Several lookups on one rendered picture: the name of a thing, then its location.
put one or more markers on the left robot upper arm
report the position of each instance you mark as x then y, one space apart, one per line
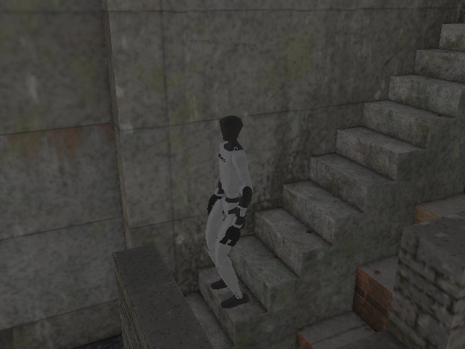
239 161

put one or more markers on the robot shin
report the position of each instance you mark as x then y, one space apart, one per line
228 275
212 257

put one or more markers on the right robot shin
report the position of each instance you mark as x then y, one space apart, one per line
212 257

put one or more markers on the right robot hand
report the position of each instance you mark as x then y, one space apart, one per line
212 201

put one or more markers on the right robot forearm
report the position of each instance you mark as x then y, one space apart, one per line
219 191

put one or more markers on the left robot shin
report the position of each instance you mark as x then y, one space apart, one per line
228 275

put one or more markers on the left robot forearm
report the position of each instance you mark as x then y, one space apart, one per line
242 207

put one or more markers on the left robot hand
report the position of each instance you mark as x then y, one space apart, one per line
233 234

